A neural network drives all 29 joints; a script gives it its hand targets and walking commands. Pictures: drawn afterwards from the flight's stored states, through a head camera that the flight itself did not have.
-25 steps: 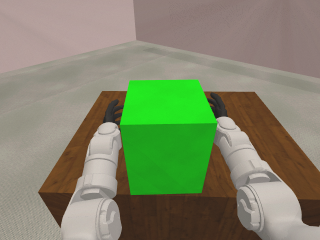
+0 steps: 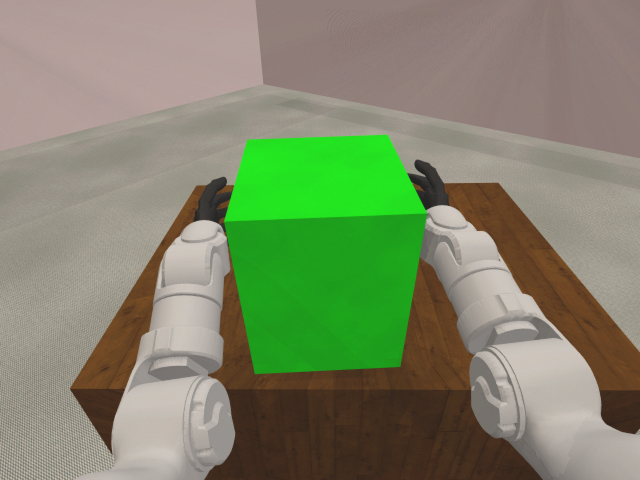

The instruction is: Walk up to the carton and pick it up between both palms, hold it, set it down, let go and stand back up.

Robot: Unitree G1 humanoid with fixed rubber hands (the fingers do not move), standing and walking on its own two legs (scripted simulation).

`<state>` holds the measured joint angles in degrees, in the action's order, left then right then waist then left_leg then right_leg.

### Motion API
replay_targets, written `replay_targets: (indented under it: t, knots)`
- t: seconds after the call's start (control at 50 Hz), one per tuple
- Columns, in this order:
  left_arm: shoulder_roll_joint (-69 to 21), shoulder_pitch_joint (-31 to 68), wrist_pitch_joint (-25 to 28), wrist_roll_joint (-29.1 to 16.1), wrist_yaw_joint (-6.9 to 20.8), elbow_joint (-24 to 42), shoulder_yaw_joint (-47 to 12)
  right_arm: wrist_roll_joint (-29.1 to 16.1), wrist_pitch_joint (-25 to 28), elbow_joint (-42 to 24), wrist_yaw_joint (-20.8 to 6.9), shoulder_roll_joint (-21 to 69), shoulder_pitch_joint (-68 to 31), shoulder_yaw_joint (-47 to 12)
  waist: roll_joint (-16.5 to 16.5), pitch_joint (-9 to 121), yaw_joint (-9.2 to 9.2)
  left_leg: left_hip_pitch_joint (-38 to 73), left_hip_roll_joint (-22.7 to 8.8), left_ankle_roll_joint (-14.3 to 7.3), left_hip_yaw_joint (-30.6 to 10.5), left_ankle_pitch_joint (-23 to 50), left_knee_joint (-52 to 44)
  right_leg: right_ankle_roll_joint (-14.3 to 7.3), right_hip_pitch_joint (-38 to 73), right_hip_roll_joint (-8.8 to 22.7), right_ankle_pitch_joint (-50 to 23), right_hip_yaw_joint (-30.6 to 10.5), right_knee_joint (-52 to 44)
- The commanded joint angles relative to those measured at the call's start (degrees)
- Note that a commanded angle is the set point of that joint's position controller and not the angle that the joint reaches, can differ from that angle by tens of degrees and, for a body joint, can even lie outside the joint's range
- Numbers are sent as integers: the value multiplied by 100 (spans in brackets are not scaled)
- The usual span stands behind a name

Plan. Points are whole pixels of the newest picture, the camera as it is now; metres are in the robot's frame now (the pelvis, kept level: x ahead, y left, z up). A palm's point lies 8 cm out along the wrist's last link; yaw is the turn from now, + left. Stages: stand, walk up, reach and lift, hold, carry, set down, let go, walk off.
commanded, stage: reach and lift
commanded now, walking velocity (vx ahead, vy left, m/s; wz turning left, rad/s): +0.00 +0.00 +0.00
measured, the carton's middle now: (322, 251) +0.39 +0.01 +0.16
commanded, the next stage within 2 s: hold in 0.70 s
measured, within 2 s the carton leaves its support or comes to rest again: neither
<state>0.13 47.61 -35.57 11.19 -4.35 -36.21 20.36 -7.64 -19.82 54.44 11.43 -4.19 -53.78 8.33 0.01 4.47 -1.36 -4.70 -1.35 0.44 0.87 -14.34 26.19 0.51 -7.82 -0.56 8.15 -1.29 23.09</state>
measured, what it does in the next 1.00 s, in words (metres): stands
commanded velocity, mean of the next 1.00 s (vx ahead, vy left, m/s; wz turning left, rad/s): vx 0.00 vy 0.00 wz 0.00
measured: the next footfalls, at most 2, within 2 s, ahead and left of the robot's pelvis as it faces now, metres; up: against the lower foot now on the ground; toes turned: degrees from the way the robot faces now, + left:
none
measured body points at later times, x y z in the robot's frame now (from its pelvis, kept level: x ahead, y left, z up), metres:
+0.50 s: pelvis +0.00 +0.00 +0.00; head -0.08 +0.01 +0.44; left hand +0.39 +0.15 +0.22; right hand +0.41 -0.14 +0.23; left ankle +0.01 +0.12 -0.74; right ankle +0.06 -0.12 -0.74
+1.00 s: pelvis +0.00 +0.00 +0.00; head -0.09 +0.01 +0.44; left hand +0.39 +0.15 +0.23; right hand +0.40 -0.14 +0.25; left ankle +0.01 +0.12 -0.74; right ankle +0.06 -0.12 -0.74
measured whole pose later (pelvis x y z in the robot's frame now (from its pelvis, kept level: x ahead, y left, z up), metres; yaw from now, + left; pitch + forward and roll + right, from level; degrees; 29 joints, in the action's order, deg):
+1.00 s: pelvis +0.00 +0.00 +0.00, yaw +0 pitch -7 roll -1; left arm 0.8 50.2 -43.5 11.2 -3.8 -31.7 20.4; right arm -13.4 -28.2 50.9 13.6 -6.5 -57.7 5.5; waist 0.0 5.7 -2.0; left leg -5.3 -1.3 0.4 0.9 -14.3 26.2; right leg 0.6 -8.1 -0.6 7.8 -1.3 22.5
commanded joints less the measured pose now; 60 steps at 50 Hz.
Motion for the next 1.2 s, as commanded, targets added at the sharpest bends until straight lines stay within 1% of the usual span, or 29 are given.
replay_targets:
  t: [0.0,0.04,0.08,0.1,0.14,0.2,0.24,0.28,0.38,0.42,0.52,0.54,0.56,0.62,0.64,0.66,0.68,0.7,0.72,0.78,0.8,0.86,0.94,0.98,1.0,1.04,1.06,1.12,1.18]
  knots:
    - [-3174,5495,386,-812,778,1096,-2204,-993,145,-2218,-817,4191,-5692,-1819,33,2046,-2,-646,456,-48,-183,846,-867,92,1336,-286,-529,231,-671]
    - [-3222,5602,373,-882,752,1218,-2249,-1121,153,-2499,-802,4221,-5973,-1891,141,2275,36,-567,451,-73,-191,954,-814,90,1354,-323,-628,217,-672]
    - [-3245,5691,391,-972,712,1349,-2358,-1164,134,-2641,-807,4292,-6063,-2017,70,2495,78,-581,464,-42,-197,1066,-768,99,1389,-328,-749,213,-608]
    - [-3261,5647,358,-956,719,1264,-2345,-1198,97,-2521,-777,4227,-5894,-1925,26,2369,-23,-519,479,-25,-187,1137,-754,103,1319,-328,-762,222,-641]
    - [-3303,5806,361,-1018,695,1413,-2412,-1252,85,-2750,-772,4276,-6094,-1984,79,2516,21,-548,471,-25,-192,1062,-729,118,1334,-338,-750,205,-641]
    - [-3354,5885,340,-1119,663,1538,-2614,-1295,12,-2707,-756,4203,-6048,-1951,-50,2570,-75,-482,451,76,-245,1235,-692,109,1338,-384,-854,245,-626]
    - [-3275,5900,287,-1109,655,1483,-2530,-1329,-23,-2743,-744,4228,-6104,-2002,18,2619,4,-544,472,41,-204,1111,-692,108,1349,-363,-766,204,-625]
    - [-3256,5814,228,-1032,661,1495,-2433,-1309,-138,-2491,-764,4154,-5814,-1910,-85,2392,-74,-541,447,41,-218,1102,-790,88,1304,-356,-750,220,-625]
    - [-3141,5838,147,-986,695,1407,-2327,-1360,-242,-2367,-744,4117,-5878,-1834,12,2322,-56,-564,431,40,-223,1039,-793,114,1320,-338,-722,180,-646]
    - [-3177,5878,167,-1087,688,1569,-2391,-1433,-251,-2481,-735,4159,-5906,-1932,8,2559,-37,-558,441,43,-209,1246,-728,110,1397,-354,-969,169,-607]
    - [-3250,6029,92,-1088,699,1624,-2469,-1524,-310,-2558,-740,4101,-6062,-1943,-98,2548,-47,-571,414,93,-237,1223,-744,89,1376,-384,-850,169,-605]
    - [-3160,5882,48,-1015,719,1354,-2315,-1506,-336,-2441,-723,4064,-6049,-1862,-39,2351,-59,-635,449,54,-229,1030,-772,116,1326,-348,-767,150,-657]
    - [-3165,5973,70,-1044,707,1554,-2359,-1513,-324,-2643,-730,4143,-6199,-1918,52,2556,-38,-647,447,24,-209,1091,-774,122,1405,-355,-855,149,-628]
    - [-3207,6046,22,-1125,697,1679,-2487,-1581,-374,-2719,-721,4059,-6194,-1936,-158,2745,-45,-578,424,93,-233,1234,-726,96,1438,-380,-962,132,-581]
    - [-3331,5947,25,-1177,677,1789,-2581,-1667,-373,-2896,-696,4092,-6095,-2007,-157,2843,-99,-466,418,129,-279,1566,-685,83,1500,-419,-1209,180,-539]
    - [-3262,6108,11,-1160,682,1823,-2535,-1708,-388,-2907,-698,4108,-6222,-2022,-124,2830,-43,-498,439,97,-258,1411,-664,104,1445,-396,-1084,132,-557]
    - [-3364,5952,-24,-1213,660,1772,-2648,-1710,-394,-2995,-696,4050,-6260,-2030,-102,2795,-94,-523,414,128,-295,1476,-671,68,1450,-432,-1109,161,-568]
    - [-3354,6105,-16,-1261,647,1978,-2707,-1743,-396,-3160,-691,4124,-6282,-2072,-212,2964,-74,-493,430,136,-279,1543,-640,80,1478,-413,-1229,138,-530]
    - [-3325,5934,-58,-1268,670,1792,-2713,-1756,-426,-3184,-657,4090,-6273,-2076,-119,2934,-110,-489,457,139,-258,1547,-600,99,1503,-395,-1261,121,-573]
    - [-3094,5577,-198,-978,763,1362,-2283,-1715,-628,-2684,-602,4013,-5918,-2010,6,2133,-74,-665,463,54,-241,1168,-751,117,1401,-364,-1015,99,-661]
    - [-3073,5723,-205,-965,812,1434,-2302,-1631,-665,-2483,-619,3956,-5823,-1901,-24,2114,-157,-704,461,38,-237,925,-806,115,1374,-340,-794,94,-674]
    - [-3163,5938,-226,-1031,816,1754,-2425,-1716,-656,-2753,-653,3971,-6140,-1928,-72,2436,-138,-767,420,49,-276,918,-833,90,1513,-398,-790,100,-610]
    - [-3161,6020,-259,-1040,801,1706,-2403,-1750,-727,-2780,-672,3983,-6235,-1912,-116,2451,-78,-877,414,50,-290,862,-842,55,1470,-405,-743,83,-608]
    - [-3255,6056,-278,-1126,757,1998,-2554,-1878,-727,-3011,-667,4009,-6204,-2030,-188,2775,-90,-711,410,98,-299,1232,-754,53,1582,-444,-1056,90,-550]
    - [-3129,5996,-313,-1047,787,1699,-2419,-1811,-798,-2796,-644,3989,-6153,-1949,-138,2425,-109,-813,426,92,-297,965,-792,74,1486,-402,-890,71,-610]
    - [-3158,6119,-316,-1087,787,1819,-2395,-1882,-803,-2925,-663,4030,-6266,-2015,-146,2557,-32,-839,419,53,-316,912,-820,50,1474,-432,-818,74,-591]
    - [-3237,6141,-320,-1095,779,1898,-2460,-1867,-806,-2881,-667,4064,-6224,-2004,-201,2592,-83,-863,410,78,-316,942,-813,34,1493,-456,-853,90,-560]
    - [-3273,6164,-362,-1131,760,1881,-2502,-1943,-842,-3053,-669,4067,-6313,-2039,-177,2660,-42,-852,410,77,-335,928,-800,39,1472,-450,-844,60,-569]
    - [-3218,6339,-385,-1103,795,1769,-2482,-1857,-920,-2731,-688,3978,-6303,-1864,-289,2341,-140,-1083,378,60,-353,438,-947,30,1376,-439,-512,72,-586]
